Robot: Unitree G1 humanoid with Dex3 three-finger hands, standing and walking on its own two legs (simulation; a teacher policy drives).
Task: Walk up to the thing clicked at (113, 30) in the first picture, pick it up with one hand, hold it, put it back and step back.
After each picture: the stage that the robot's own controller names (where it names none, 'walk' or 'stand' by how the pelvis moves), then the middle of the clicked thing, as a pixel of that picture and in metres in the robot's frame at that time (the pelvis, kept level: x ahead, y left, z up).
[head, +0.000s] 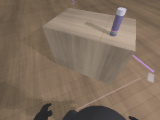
stand; (116, 23) +0.85 -0.21 +0.12
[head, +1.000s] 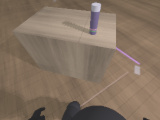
walk; (94, 20) +0.77 +0.05 +0.14
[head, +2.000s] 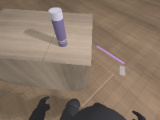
stand; (59, 30) +0.53 +0.25 +0.16
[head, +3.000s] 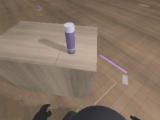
stand; (70, 40) +0.55 +0.20 +0.12
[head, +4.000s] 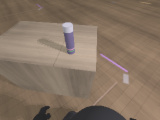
stand; (69, 40) +0.55 +0.20 +0.11
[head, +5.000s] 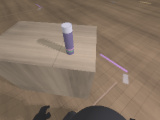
stand; (68, 40) +0.54 +0.20 +0.12
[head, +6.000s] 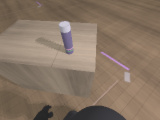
stand; (67, 39) +0.53 +0.21 +0.12
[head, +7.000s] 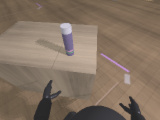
rise first; (68, 41) +0.52 +0.21 +0.12
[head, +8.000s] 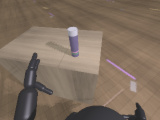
go down; (74, 43) +0.54 +0.20 +0.12
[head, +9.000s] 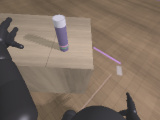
go down; (62, 36) +0.54 +0.19 +0.13
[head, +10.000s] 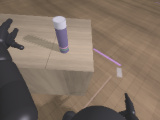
approach; (62, 37) +0.52 +0.19 +0.13
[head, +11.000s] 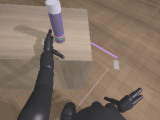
close in; (57, 25) +0.57 +0.18 +0.18
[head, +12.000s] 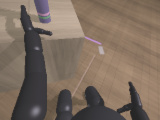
go down; out of the picture +0.66 +0.21 +0.26
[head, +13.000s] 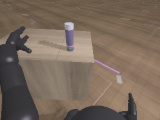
go down; (69, 38) +0.64 +0.19 +0.17
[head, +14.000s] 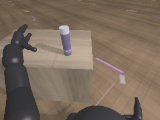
go down; (66, 42) +0.57 +0.22 +0.14
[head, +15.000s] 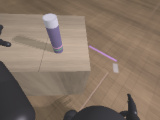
close in; (55, 36) +0.50 +0.22 +0.14
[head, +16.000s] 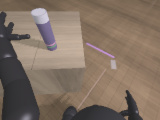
go down; (46, 33) +0.52 +0.25 +0.16
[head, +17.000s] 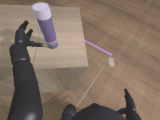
close in; (48, 30) +0.51 +0.23 +0.16
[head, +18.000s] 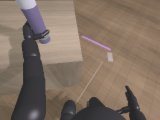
close; (36, 22) +0.54 +0.26 +0.19
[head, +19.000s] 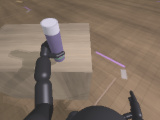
lift; (55, 44) +0.39 +0.21 +0.22
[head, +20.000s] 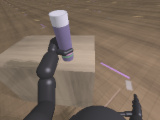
hold; (64, 40) +0.32 +0.16 +0.32
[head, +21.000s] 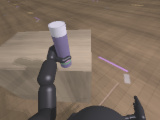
hold; (62, 48) +0.34 +0.16 +0.25
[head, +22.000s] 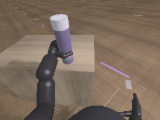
hold; (64, 43) +0.32 +0.16 +0.31
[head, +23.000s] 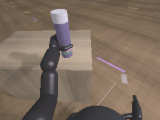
crouch; (63, 37) +0.39 +0.17 +0.29
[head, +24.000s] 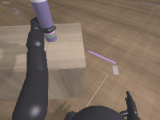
lower; (45, 19) +0.49 +0.24 +0.31
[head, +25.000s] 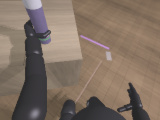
lower; (39, 23) +0.54 +0.24 +0.18
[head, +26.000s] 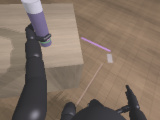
lower; (40, 26) +0.53 +0.25 +0.18
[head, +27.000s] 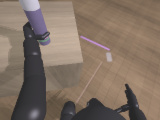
lower; (38, 24) +0.54 +0.25 +0.18
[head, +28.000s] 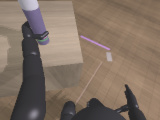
lower; (37, 23) +0.54 +0.25 +0.18
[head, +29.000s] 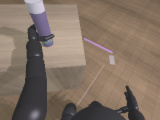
open; (42, 26) +0.53 +0.25 +0.17
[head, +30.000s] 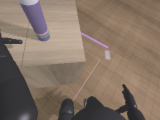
sink last; (36, 19) +0.53 +0.25 +0.18
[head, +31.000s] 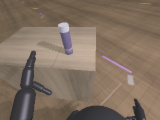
sink last; (66, 40) +0.53 +0.25 +0.15
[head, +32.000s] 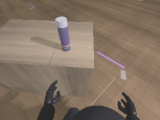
stand; (64, 36) +0.54 +0.24 +0.15
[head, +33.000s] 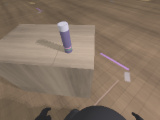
stand; (66, 39) +0.55 +0.24 +0.13
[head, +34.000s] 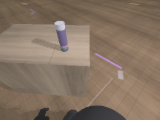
stand; (62, 38) +0.58 +0.27 +0.12
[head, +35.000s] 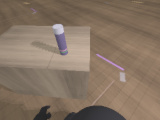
stand; (61, 41) +0.54 +0.26 +0.12
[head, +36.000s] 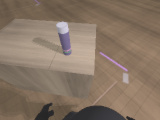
stand; (65, 40) +0.51 +0.23 +0.12
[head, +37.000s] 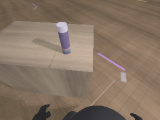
stand; (64, 40) +0.53 +0.24 +0.12
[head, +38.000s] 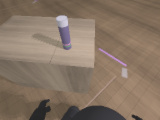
walk; (65, 35) +0.55 +0.23 +0.12
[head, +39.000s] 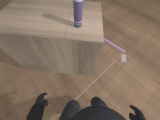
walk; (78, 11) +0.76 +0.17 +0.14
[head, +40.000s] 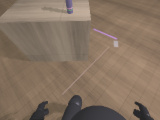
walk; (68, 0) +1.05 +0.32 +0.15
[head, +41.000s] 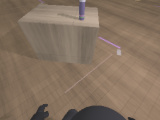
stand; (82, 9) +1.17 +0.19 +0.12
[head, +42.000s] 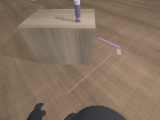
stand; (77, 11) +1.16 +0.25 +0.11
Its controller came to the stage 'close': yes
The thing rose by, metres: 0.19
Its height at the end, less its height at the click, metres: +0.00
